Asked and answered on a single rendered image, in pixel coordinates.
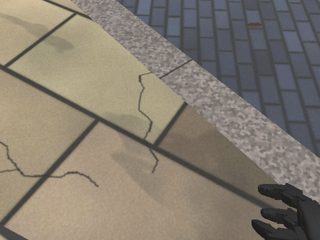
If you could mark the right robot hand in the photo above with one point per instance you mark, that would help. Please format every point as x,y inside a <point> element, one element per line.
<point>301,225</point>

